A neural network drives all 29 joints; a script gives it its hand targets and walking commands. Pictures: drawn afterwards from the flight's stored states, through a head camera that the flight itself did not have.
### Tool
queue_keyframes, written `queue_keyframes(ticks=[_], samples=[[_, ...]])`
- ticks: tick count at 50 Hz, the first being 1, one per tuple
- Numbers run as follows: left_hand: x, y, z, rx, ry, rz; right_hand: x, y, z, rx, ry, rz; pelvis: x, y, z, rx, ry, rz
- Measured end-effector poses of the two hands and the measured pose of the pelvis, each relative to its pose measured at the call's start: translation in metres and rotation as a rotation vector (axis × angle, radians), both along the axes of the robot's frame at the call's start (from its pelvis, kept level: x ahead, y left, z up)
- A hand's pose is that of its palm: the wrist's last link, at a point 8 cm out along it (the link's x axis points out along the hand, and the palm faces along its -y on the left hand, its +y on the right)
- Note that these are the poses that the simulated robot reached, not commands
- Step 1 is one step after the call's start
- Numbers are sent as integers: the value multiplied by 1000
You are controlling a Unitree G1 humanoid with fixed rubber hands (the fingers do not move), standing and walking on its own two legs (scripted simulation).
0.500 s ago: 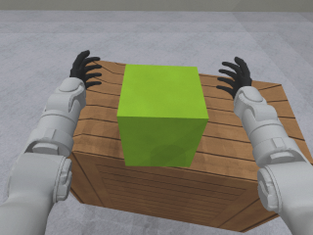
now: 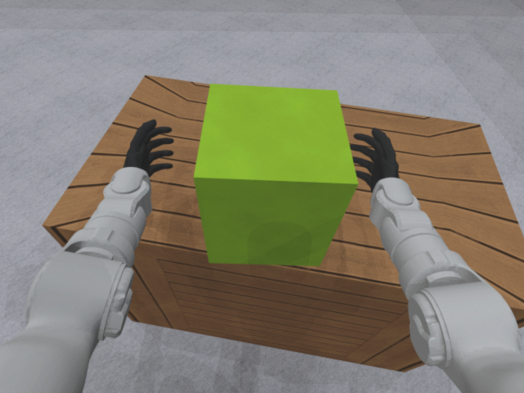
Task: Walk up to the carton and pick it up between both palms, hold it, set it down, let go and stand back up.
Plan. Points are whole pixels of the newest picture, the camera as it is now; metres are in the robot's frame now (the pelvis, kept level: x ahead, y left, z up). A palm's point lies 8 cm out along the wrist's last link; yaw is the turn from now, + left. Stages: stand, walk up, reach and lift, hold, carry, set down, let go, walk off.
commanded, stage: reach and lift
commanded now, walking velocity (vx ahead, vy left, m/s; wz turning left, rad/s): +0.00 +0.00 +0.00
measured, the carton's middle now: (269, 181) +0.47 +0.01 +0.03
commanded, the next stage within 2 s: none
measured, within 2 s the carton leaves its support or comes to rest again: neither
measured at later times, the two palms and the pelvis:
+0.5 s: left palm (159, 176) +0.45 +0.20 +0.05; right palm (376, 183) +0.45 -0.16 +0.06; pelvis +0.00 +0.01 -0.02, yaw -1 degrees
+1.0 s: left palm (176, 183) +0.45 +0.17 +0.04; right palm (361, 190) +0.43 -0.14 +0.06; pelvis -0.01 +0.02 -0.01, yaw -1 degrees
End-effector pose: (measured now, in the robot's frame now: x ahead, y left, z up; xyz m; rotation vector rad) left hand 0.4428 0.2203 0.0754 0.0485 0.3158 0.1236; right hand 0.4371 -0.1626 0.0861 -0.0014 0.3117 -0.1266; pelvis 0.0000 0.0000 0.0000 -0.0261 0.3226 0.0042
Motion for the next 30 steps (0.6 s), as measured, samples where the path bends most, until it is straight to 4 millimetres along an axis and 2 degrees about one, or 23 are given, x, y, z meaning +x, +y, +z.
queue_keyframes(ticks=[6, 11, 21, 30], samples=[[-2, -2, -26, -3, 3, 4, 0, 2, -22, -3, -14, 2, -4, 2, -8, -1, 56, 2], [1, -5, -34, -19, -10, 9, 2, -1, -30, -4, -22, -6, -5, 5, -13, -2, 88, -3], [9, -18, -31, -31, -40, -21, 8, -3, -23, -6, -63, -10, -3, 9, -16, -6, 102, -11], [10, -29, -25, -31, -51, -43, 8, 11, -25, -3, -58, 13, -3, 12, -17, -6, 92, -17]])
